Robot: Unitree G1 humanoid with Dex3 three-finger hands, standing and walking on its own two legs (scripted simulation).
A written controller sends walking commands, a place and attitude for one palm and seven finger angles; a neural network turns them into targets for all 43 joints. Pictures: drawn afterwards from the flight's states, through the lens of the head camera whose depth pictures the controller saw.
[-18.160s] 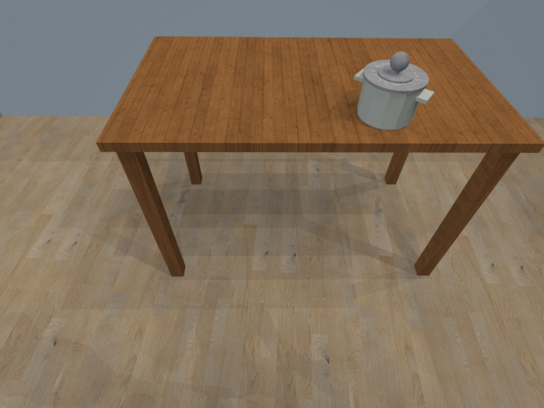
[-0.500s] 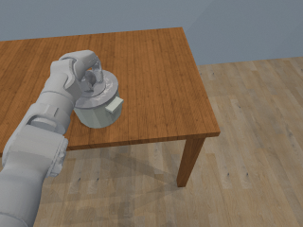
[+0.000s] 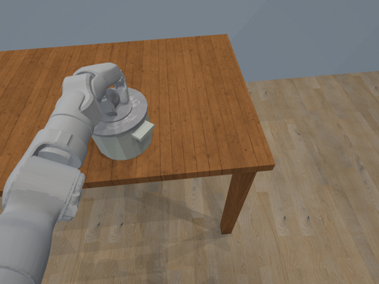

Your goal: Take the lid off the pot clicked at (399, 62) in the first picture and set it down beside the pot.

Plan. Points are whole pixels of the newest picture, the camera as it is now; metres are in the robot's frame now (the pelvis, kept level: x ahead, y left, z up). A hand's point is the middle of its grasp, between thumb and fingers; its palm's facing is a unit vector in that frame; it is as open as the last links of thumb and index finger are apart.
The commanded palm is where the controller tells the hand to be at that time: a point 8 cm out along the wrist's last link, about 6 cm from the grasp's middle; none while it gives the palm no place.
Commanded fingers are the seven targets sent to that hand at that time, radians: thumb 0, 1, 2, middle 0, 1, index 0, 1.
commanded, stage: close the fingers and squeeze the knob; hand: left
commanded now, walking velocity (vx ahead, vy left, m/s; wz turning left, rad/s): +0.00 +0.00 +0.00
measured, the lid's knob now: (109, 98) +0.51 +0.16 +0.11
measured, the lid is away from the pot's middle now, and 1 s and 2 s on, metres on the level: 0.00 0.00 0.01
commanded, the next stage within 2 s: lift the lid straight up in 0.18 s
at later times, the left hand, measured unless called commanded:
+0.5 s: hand (106, 100) +0.48 +0.15 +0.13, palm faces -0.37 -0.07 -0.93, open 6.4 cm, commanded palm +0.48 +0.16 +0.21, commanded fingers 0.00 0.88 0.63 -0.96 -1.09 -0.97 -1.09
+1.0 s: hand (100, 83) +0.48 +0.15 +0.18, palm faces -0.34 -0.09 -0.94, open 6.4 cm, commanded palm +0.48 +0.16 +0.25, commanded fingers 0.00 0.88 0.63 -0.96 -1.09 -0.97 -1.09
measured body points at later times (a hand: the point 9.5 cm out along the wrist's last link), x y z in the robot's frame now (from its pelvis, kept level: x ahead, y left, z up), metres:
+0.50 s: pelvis +0.00 +0.00 +0.00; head +0.05 -0.03 +0.45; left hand +0.49 +0.15 +0.18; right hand +0.05 -0.27 -0.14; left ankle +0.02 +0.10 -0.74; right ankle -0.05 -0.12 -0.74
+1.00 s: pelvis +0.00 +0.00 +0.00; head +0.04 -0.03 +0.45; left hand +0.49 +0.15 +0.23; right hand +0.07 -0.28 -0.13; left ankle +0.02 +0.10 -0.74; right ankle -0.05 -0.12 -0.74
